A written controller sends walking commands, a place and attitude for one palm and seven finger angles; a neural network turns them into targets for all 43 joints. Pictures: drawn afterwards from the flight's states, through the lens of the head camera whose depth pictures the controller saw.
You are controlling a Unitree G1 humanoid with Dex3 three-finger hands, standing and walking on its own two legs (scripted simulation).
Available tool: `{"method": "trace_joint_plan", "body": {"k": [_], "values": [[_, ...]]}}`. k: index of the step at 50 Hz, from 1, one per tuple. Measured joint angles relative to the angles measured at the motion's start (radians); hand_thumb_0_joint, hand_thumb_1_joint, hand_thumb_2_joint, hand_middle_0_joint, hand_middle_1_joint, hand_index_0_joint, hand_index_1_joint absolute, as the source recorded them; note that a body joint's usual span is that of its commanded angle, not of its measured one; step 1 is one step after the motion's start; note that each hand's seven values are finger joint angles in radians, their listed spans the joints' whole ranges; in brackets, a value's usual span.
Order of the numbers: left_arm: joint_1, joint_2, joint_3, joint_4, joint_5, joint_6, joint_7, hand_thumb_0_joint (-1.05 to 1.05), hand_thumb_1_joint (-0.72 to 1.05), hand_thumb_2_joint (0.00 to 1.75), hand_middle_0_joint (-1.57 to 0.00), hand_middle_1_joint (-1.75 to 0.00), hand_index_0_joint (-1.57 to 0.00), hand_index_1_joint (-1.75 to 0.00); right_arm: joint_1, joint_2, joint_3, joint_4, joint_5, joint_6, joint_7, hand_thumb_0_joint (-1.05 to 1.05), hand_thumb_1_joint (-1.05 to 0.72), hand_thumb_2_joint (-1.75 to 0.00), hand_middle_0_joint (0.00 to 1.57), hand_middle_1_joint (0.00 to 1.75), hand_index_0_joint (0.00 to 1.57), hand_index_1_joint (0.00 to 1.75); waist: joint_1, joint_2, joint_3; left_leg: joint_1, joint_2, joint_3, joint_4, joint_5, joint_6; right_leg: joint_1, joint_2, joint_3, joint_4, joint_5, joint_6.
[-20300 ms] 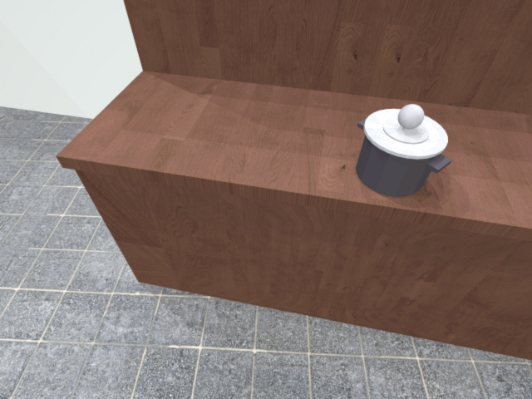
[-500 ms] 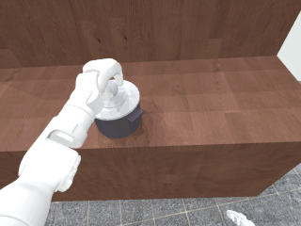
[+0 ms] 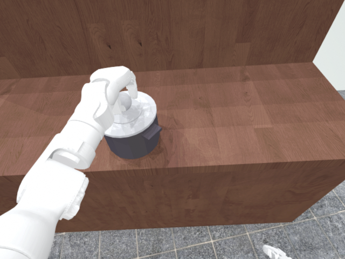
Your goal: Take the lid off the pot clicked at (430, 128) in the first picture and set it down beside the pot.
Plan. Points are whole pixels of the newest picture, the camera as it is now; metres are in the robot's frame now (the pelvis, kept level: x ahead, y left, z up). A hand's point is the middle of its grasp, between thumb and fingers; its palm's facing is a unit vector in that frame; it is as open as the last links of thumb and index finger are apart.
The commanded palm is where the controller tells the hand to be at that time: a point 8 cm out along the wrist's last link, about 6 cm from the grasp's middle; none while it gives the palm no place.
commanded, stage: lift the lid straight up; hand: left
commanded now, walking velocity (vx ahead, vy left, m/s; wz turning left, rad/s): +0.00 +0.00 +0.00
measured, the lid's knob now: (121, 101) +0.49 +0.13 +0.11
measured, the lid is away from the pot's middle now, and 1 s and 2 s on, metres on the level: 0.00 0.01 0.01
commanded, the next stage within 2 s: move the lid sideways beside the pot in 1.84 s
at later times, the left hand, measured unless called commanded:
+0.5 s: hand (112, 84) +0.46 +0.13 +0.18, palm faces -0.24 -0.07 -0.97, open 7.5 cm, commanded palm +0.45 +0.13 +0.24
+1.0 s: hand (109, 70) +0.46 +0.13 +0.22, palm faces -0.22 -0.06 -0.97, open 7.5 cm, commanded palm +0.45 +0.13 +0.28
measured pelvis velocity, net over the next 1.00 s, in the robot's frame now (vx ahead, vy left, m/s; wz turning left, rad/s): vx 0.00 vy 0.01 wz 0.02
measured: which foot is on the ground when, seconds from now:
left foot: down 0.00-1.00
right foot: down 0.00-1.00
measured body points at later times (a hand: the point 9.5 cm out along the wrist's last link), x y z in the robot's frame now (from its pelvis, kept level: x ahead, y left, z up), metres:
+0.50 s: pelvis +0.00 +0.01 +0.00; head +0.02 -0.02 +0.45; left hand +0.47 +0.13 +0.23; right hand +0.13 -0.24 -0.13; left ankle +0.04 +0.08 -0.74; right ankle -0.04 -0.10 -0.74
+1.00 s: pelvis +0.00 +0.01 +0.00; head +0.01 -0.01 +0.45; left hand +0.47 +0.13 +0.27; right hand +0.13 -0.23 -0.13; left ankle +0.04 +0.08 -0.74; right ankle -0.04 -0.10 -0.74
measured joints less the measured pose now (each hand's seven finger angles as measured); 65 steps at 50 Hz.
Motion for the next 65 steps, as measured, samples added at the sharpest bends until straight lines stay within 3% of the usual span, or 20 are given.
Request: {"method": "trace_joint_plan", "body": {"k": [7, 16, 23, 47, 54, 65], "values": [[-0.003, 0.003, 0.002, -0.034, -0.001, 0.002, -0.009, 0.0, 0.14, 0.94, -0.61, -0.87, -0.71, -0.94, -0.003, 0.002, -0.002, 0.002, -0.003, -0.017, 0.001, 0.01, -0.91, -0.9, 0.2, 0.3, 0.2, 0.3, 0.004, 0.005, 0.003, 0.009, -0.004, 0.0, -0.005, 0.001, 0.004, 0.01, -0.004, 0.0, -0.006, 0.001, 0.003], [-0.061, -0.014, -0.035, -0.008, -0.003, 0.052, -0.031, 0.01, 0.14, 0.94, -0.61, -0.86, -0.72, -0.94, -0.015, 0.004, 0.002, 0.01, -0.003, -0.021, 0.01, 0.01, -0.91, -0.9, 0.2, 0.3, 0.2, 0.3, 0.014, 0.008, 0.002, 0.008, -0.015, -0.009, -0.008, 0.006, 0.008, 0.01, -0.013, -0.01, -0.002, -0.003, 0.008], [-0.085, -0.004, -0.013, -0.022, 0.0, 0.034, -0.056, 0.02, 0.14, 0.94, -0.61, -0.86, -0.72, -0.94, -0.018, 0.009, 0.007, 0.007, -0.01, -0.041, 0.004, 0.01, -0.91, -0.9, 0.2, 0.3, 0.2, 0.3, 0.013, 0.005, 0.0, 0.018, -0.016, -0.008, -0.017, 0.009, 0.01, 0.02, -0.014, -0.009, -0.012, 0.001, 0.01], [-0.206, -0.002, -0.047, 0.001, 0.011, 0.073, -0.123, 0.02, 0.14, 0.94, -0.61, -0.86, -0.73, -0.94, -0.011, 0.005, 0.007, 0.012, -0.014, -0.058, 0.01, 0.01, -0.91, -0.9, 0.2, 0.3, 0.2, 0.3, 0.017, 0.006, 0.007, 0.021, -0.028, -0.015, -0.032, 0.026, 0.017, 0.021, -0.025, -0.016, -0.015, 0.009, 0.017], [-0.243, -0.002, -0.008, 0.043, 0.015, 0.07, -0.129, 0.03, 0.14, 0.94, -0.61, -0.86, -0.73, -0.94, -0.01, 0.008, 0.017, 0.019, -0.017, -0.067, 0.005, 0.01, -0.91, -0.9, 0.2, 0.3, 0.2, 0.3, 0.011, 0.006, 0.0, 0.026, -0.026, -0.009, -0.038, 0.028, 0.019, 0.023, -0.024, -0.009, -0.019, 0.013, 0.019], [-0.285, 0.022, -0.025, 0.049, 0.025, 0.077, -0.161, 0.03, 0.14, 0.94, -0.61, -0.86, -0.73, -0.94, 0.006, 0.002, 0.013, 0.017, -0.015, -0.079, 0.0, 0.01, -0.91, -0.9, 0.2, 0.3, 0.2, 0.3, 0.01, -0.001, 0.003, 0.026, -0.027, -0.011, -0.04, 0.031, 0.019, 0.023, -0.024, -0.011, -0.022, 0.015, 0.019]]}}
